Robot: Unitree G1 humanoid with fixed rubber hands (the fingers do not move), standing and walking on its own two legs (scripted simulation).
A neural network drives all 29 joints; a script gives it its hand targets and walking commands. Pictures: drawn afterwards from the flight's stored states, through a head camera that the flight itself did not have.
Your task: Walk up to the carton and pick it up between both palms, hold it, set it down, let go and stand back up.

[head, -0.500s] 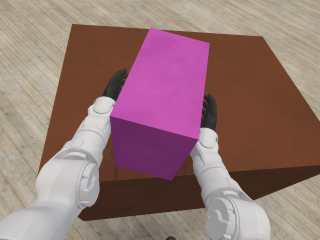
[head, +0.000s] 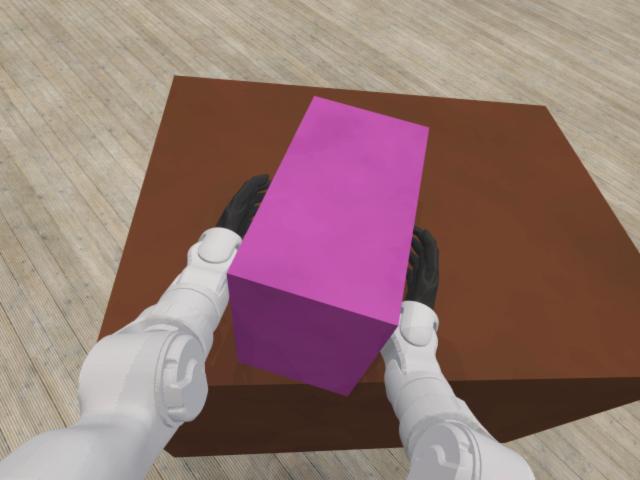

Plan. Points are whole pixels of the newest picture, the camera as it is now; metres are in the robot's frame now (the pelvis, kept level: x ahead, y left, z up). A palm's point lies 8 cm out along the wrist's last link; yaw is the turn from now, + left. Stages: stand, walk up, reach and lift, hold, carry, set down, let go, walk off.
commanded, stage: reach and lift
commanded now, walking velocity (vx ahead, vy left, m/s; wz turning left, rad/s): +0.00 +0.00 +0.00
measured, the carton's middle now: (331, 247) +0.42 -0.03 +0.02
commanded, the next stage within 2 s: none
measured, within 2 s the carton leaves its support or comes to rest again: leaves its support in 0.96 s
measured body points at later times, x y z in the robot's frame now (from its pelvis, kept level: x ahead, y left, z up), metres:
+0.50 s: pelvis +0.00 -0.01 +0.00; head +0.07 +0.04 +0.44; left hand +0.45 +0.09 +0.04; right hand +0.36 -0.15 +0.02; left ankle +0.00 +0.09 -0.74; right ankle +0.01 -0.16 -0.74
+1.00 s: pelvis -0.01 -0.01 +0.00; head +0.06 +0.03 +0.44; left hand +0.44 +0.09 +0.05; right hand +0.36 -0.15 +0.02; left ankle +0.00 +0.09 -0.74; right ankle +0.01 -0.16 -0.74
